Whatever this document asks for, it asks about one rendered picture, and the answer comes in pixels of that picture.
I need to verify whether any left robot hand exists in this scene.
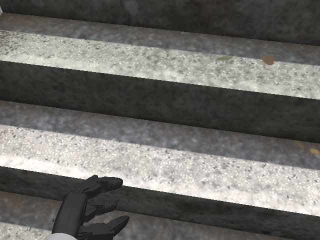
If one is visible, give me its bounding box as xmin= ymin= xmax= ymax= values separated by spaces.
xmin=51 ymin=175 xmax=130 ymax=240

